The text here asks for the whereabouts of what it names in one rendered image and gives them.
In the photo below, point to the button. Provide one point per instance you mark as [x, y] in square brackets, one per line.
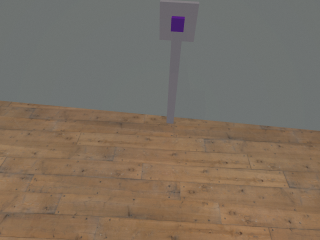
[177, 23]

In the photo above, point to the panel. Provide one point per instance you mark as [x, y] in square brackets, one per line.
[177, 8]

